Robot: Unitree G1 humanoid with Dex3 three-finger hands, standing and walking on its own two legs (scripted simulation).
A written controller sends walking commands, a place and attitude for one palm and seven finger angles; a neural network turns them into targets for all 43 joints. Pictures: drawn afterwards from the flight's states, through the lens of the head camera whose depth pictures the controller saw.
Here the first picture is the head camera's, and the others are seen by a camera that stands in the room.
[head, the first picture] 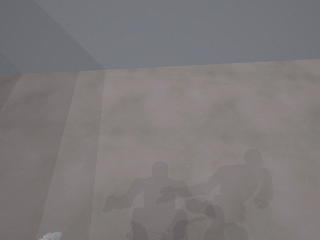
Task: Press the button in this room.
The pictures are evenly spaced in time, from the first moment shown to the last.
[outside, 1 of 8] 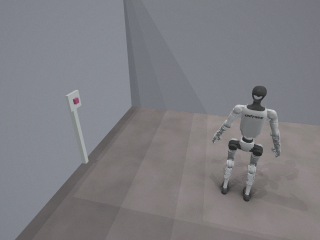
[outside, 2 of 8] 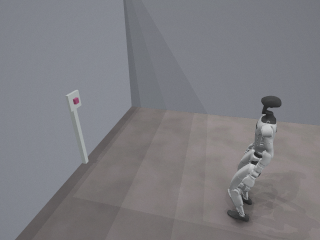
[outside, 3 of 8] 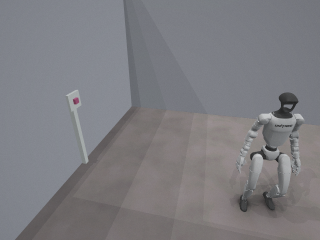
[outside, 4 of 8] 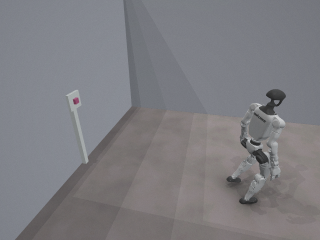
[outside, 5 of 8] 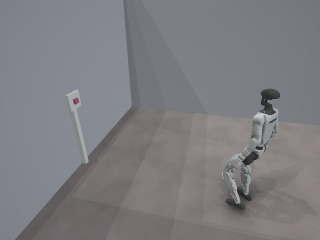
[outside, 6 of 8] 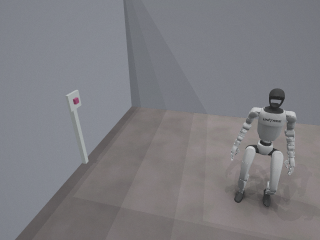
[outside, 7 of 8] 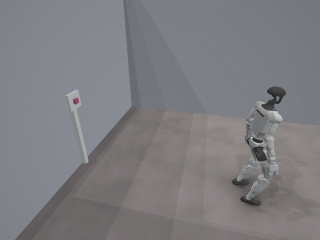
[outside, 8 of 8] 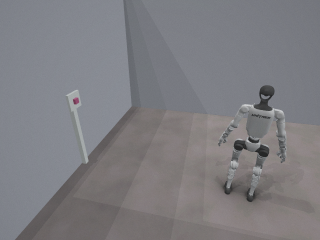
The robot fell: no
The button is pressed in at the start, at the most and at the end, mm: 0 0 0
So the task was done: no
